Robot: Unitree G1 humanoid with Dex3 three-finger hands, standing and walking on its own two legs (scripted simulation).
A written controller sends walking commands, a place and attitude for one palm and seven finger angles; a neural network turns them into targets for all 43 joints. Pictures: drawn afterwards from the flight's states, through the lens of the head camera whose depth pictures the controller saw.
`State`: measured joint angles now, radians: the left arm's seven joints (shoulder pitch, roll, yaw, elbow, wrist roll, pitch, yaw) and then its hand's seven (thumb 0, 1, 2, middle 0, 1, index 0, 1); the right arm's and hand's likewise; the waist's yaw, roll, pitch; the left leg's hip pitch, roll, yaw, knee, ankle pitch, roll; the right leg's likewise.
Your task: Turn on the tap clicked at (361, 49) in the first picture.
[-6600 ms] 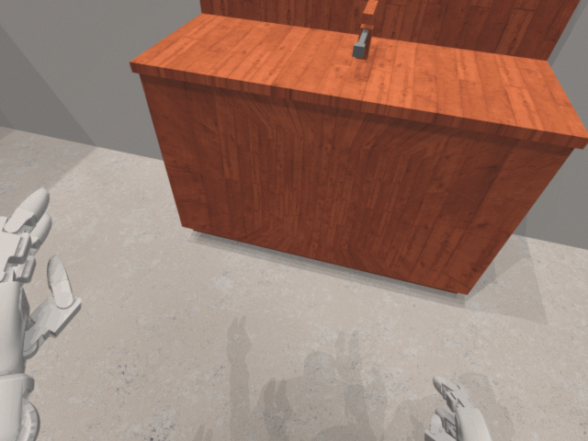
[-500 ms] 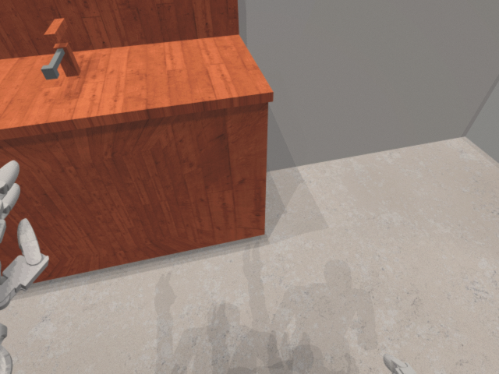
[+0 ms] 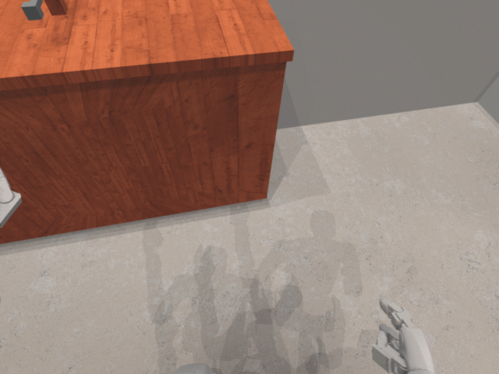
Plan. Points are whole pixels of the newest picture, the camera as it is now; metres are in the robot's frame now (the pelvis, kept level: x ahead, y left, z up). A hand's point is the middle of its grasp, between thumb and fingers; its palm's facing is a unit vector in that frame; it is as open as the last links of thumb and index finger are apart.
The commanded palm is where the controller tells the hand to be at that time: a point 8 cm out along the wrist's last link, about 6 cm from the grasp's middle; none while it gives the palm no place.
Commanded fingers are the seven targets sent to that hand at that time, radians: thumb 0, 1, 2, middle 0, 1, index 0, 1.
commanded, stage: look again from close up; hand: left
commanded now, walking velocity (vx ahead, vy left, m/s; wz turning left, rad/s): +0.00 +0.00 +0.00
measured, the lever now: (32, 10) +0.76 +0.56 +0.13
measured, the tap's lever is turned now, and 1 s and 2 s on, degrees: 0 0 0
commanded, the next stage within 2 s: shuffle to correct the standing spot in 0.10 s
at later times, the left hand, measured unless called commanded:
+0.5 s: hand (17, 196) +0.27 +0.30 +0.17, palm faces +0.38 -0.89 -0.26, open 7.4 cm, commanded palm +0.21 +0.34 +0.19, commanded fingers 0.00 0.90 0.90 -0.20 -0.30 -0.20 -0.30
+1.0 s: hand out of the picture +0.30 +0.36 +0.18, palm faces +0.42 -0.81 -0.41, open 7.4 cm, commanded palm +0.26 +0.38 +0.19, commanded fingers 0.00 0.90 0.90 -0.20 -0.30 -0.20 -0.30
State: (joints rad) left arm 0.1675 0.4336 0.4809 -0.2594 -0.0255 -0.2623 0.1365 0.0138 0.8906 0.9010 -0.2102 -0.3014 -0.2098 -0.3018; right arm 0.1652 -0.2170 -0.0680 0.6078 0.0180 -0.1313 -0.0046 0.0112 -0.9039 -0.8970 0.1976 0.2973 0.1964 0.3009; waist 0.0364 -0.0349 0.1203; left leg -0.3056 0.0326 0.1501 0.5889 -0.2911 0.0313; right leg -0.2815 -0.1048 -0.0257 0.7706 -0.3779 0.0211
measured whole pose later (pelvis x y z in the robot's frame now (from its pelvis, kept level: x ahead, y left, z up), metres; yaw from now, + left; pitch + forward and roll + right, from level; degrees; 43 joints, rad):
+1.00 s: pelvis +0.08 +0.12 -0.01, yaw -4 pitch -3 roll -1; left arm 0.40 0.38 0.44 -0.50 -0.03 -0.26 0.10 0.02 0.89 0.90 -0.21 -0.30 -0.21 -0.30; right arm 0.20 -0.23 -0.02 0.63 -0.02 -0.04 0.02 0.01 -0.90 -0.90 0.20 0.30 0.20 0.30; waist 0.06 -0.01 0.08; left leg -0.60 0.08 -0.08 1.30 -0.32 0.00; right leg -0.37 -0.02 -0.18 0.65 -0.24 -0.08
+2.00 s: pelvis +0.26 +0.24 -0.01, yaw -4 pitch -1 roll +0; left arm 0.46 0.43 0.42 -0.51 -0.02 -0.22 0.15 0.01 0.89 0.90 -0.21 -0.30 -0.21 -0.30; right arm 0.23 -0.17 0.03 0.60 0.01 -0.11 -0.03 0.01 -0.90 -0.90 0.20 0.30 0.20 0.30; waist 0.03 0.04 0.02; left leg -0.33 0.08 0.07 0.73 -0.39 0.00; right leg -0.33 -0.01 -0.15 0.64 -0.30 -0.05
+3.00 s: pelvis +0.42 +0.25 +0.00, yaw -3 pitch -2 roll +1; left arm 0.46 0.39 0.37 -0.56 -0.05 -0.19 0.17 0.02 0.89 0.90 -0.21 -0.30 -0.21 -0.30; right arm 0.17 -0.23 -0.03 0.60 0.01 -0.07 -0.07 0.01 -0.90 -0.90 0.20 0.30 0.20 0.30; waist 0.02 -0.04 0.08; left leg -0.29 0.03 0.08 0.57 -0.23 0.00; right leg -0.23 -0.05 -0.11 0.63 -0.36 -0.01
